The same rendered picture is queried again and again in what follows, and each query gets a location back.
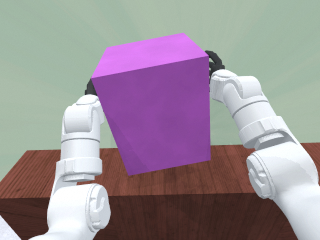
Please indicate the robot right forearm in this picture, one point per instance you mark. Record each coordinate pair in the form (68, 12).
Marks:
(259, 127)

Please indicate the robot left forearm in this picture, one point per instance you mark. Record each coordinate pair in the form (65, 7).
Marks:
(80, 144)

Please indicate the left robot hand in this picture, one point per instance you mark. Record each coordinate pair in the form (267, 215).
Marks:
(90, 90)

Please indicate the right robot hand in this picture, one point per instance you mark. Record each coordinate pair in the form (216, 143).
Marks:
(217, 65)

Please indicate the carton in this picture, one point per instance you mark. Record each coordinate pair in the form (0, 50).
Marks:
(155, 95)

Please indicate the pedestal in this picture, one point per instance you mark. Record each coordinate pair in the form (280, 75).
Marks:
(208, 200)

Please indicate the left robot upper arm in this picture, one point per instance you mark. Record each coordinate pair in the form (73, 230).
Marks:
(77, 213)

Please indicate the right robot upper arm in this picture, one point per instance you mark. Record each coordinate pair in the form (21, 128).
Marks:
(285, 174)

